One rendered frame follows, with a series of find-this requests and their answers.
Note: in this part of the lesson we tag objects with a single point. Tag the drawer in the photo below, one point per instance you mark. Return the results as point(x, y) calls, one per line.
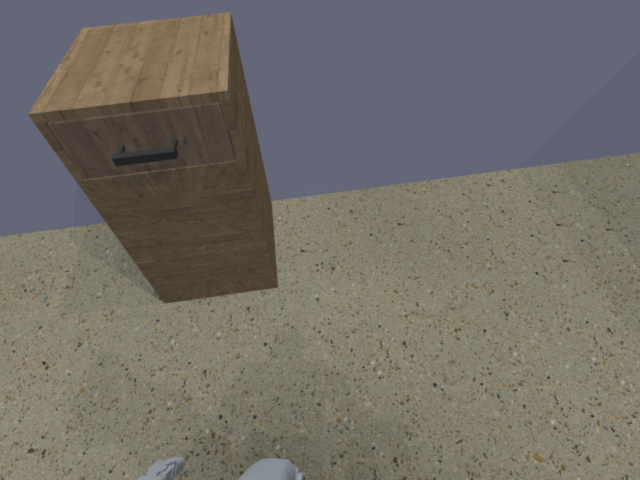
point(201, 131)

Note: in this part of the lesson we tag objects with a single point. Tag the handle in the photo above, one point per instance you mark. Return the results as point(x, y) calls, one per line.
point(143, 156)

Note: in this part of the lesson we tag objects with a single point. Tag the robot left thigh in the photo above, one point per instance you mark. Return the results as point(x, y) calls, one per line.
point(272, 469)

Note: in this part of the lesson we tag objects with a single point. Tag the cabinet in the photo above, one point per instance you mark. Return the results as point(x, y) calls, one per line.
point(196, 231)

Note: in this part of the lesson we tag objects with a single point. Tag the robot left hand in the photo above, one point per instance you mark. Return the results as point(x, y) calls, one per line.
point(164, 470)

